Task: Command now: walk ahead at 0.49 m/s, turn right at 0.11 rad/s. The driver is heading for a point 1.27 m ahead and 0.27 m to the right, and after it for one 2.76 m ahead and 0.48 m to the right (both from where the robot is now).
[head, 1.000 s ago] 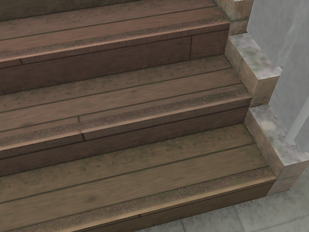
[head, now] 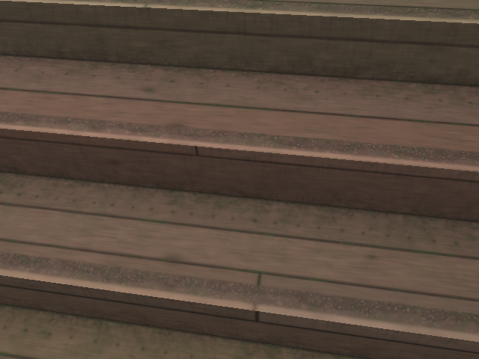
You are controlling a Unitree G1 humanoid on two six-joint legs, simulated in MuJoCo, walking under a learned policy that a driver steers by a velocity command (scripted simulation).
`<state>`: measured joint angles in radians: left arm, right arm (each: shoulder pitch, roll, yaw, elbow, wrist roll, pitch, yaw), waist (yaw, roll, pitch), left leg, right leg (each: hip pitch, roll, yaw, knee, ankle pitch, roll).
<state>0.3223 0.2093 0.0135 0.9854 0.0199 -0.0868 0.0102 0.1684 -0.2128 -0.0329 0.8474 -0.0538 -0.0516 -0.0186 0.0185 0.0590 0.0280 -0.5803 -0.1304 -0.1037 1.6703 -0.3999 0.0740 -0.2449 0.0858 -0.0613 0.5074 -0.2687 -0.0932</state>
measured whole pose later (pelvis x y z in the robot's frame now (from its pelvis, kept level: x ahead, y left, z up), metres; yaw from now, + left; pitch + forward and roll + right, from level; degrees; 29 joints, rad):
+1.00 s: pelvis +0.47 -0.14 +0.24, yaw -24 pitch +3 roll -3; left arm 0.03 0.13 0.02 0.68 0.03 -0.02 -0.02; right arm 0.45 -0.14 -0.06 0.92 0.03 -0.13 0.03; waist -0.06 0.00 0.06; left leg -0.32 0.07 -0.09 1.36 -0.12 0.03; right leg -0.81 0.01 -0.19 1.18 -0.44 -0.13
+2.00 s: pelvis +1.02 -0.29 +0.58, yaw +4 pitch +4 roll -3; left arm -0.04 0.08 -0.03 0.59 0.03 -0.04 0.05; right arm 0.38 -0.22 -0.10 0.83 -0.01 -0.09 0.01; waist -0.06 0.04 0.05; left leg -0.36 -0.15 -0.21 1.15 -0.21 0.04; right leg -0.83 0.01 -0.13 1.11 -0.36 -0.08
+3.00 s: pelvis +1.12 -0.31 +0.67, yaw -18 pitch +1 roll +0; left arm 0.24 0.17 0.05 0.63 0.04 0.02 0.04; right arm 0.29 -0.21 -0.08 0.70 -0.03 0.03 -0.04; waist 0.01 0.05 -0.04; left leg -0.58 0.07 0.04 1.41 -0.37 -0.05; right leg -0.34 0.06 -0.05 0.64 -0.32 -0.09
